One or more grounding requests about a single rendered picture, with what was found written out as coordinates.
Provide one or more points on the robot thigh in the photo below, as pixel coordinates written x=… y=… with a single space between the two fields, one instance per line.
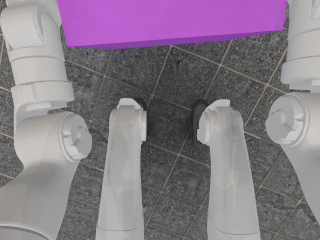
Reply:
x=232 y=210
x=121 y=215

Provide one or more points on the left robot forearm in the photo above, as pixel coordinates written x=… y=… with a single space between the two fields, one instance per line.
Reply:
x=31 y=30

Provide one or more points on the robot left thigh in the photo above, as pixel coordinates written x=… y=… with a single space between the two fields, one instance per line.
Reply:
x=121 y=215

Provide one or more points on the carton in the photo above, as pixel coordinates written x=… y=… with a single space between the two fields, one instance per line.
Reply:
x=123 y=24

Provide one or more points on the robot right upper arm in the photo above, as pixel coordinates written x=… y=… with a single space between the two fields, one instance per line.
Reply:
x=294 y=123

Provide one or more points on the robot left upper arm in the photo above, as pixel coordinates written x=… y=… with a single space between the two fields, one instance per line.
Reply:
x=50 y=147

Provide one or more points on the robot right thigh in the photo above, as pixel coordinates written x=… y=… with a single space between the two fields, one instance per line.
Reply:
x=232 y=210

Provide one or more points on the right robot forearm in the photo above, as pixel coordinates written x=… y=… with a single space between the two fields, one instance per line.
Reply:
x=301 y=71

